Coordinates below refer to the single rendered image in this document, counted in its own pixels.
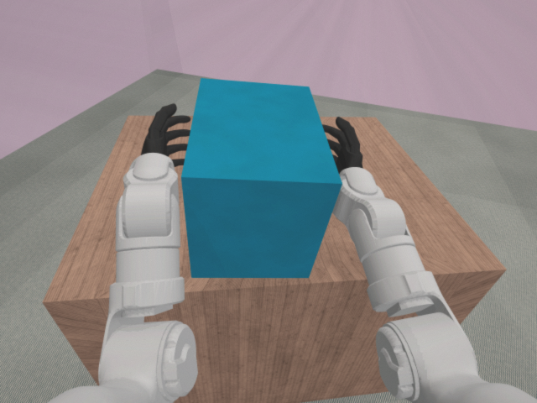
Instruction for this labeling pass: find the carton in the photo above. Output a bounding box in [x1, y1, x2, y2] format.
[181, 78, 342, 278]

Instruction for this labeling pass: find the robot right forearm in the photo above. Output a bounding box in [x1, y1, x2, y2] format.
[332, 167, 478, 373]

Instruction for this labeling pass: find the left robot upper arm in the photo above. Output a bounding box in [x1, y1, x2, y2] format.
[47, 321, 198, 403]

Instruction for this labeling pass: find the right robot hand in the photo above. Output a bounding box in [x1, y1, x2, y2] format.
[322, 117, 362, 174]

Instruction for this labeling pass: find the left robot hand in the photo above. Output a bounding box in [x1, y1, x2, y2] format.
[141, 103, 190, 167]

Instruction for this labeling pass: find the pedestal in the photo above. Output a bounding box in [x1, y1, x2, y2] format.
[42, 116, 507, 403]

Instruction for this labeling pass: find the robot left forearm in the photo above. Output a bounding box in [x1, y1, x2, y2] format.
[98, 153, 185, 383]

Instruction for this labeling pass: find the right robot upper arm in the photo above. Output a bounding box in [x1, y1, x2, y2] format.
[376, 312, 537, 403]

